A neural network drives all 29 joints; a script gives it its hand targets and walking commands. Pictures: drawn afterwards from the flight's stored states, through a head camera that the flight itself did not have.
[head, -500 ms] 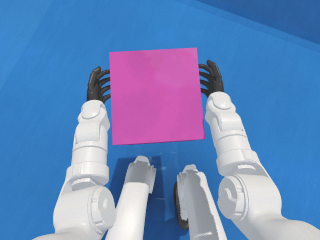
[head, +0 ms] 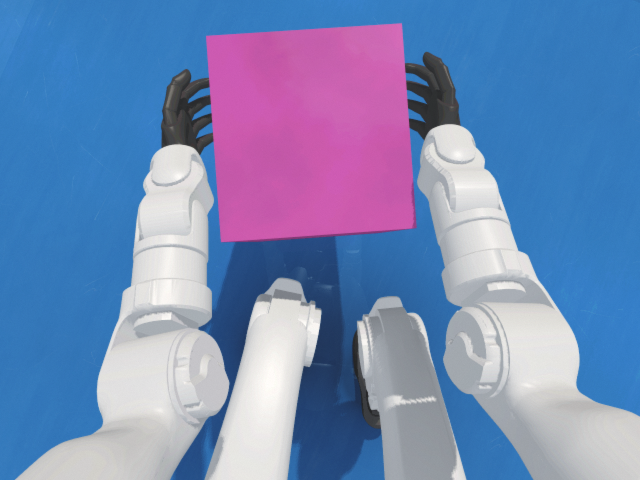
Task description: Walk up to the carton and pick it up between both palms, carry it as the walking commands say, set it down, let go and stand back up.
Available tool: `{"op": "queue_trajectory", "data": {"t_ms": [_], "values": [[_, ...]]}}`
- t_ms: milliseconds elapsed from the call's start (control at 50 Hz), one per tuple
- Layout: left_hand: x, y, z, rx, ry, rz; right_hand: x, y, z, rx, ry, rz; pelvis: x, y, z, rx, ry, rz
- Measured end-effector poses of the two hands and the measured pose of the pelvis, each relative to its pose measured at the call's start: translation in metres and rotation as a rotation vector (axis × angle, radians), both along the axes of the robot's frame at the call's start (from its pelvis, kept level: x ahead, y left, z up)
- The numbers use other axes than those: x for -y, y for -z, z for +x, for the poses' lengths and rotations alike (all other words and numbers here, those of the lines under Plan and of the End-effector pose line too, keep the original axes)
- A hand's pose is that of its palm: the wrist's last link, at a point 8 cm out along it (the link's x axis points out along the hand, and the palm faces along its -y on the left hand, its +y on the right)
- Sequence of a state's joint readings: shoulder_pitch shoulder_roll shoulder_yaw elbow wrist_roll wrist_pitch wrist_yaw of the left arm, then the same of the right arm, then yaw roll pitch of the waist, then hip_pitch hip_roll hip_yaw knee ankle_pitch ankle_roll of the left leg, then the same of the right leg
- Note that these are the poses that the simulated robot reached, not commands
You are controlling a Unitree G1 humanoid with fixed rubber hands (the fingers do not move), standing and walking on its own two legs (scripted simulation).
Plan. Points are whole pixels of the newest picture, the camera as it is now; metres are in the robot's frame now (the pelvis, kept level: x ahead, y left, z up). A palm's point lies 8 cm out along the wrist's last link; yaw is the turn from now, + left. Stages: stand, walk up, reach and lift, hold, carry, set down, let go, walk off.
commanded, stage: set down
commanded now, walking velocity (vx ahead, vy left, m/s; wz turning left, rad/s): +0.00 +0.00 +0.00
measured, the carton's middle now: (312, 158) +0.48 +0.08 -0.19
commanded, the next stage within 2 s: none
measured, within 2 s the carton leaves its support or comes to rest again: rests again in 1.78 s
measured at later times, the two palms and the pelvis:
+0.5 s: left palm (202, 148) +0.48 +0.23 -0.20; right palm (414, 134) +0.53 -0.06 -0.19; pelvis -0.01 +0.00 -0.06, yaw +0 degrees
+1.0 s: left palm (211, 148) +0.49 +0.23 -0.23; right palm (408, 135) +0.54 -0.06 -0.24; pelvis +0.00 +0.00 -0.09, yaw -1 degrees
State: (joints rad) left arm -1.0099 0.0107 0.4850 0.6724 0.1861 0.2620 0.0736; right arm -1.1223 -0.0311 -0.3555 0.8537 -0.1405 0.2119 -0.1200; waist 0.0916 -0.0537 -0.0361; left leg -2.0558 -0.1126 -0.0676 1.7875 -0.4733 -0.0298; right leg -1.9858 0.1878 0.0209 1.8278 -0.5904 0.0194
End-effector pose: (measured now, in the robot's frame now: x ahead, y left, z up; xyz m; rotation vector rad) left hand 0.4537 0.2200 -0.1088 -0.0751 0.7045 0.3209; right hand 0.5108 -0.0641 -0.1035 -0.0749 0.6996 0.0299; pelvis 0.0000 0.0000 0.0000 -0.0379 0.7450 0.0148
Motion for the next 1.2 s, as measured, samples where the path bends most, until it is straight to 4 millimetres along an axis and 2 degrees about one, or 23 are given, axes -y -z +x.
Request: {"op": "queue_trajectory", "data": {"t_ms": [700, 880, 1200], "values": [[-0.007, 0.119, 0.029, -0.036, 0.013, 0.010, -0.005, 0.123, 0.027, -0.032, -0.009, -0.005, -0.001, 0.083, -0.008, 0.026, 0.032, 0.014], [-0.004, 0.123, 0.037, -0.028, 0.016, 0.017, -0.002, 0.130, 0.033, -0.023, -0.011, 0.001, -0.001, 0.091, -0.004, 0.033, 0.040, 0.026], [-0.008, 0.131, 0.029, -0.054, 0.013, 0.022, -0.007, 0.137, 0.030, -0.038, -0.031, -0.012, 0.005, 0.094, -0.006, 0.051, 0.044, 0.037]]}}
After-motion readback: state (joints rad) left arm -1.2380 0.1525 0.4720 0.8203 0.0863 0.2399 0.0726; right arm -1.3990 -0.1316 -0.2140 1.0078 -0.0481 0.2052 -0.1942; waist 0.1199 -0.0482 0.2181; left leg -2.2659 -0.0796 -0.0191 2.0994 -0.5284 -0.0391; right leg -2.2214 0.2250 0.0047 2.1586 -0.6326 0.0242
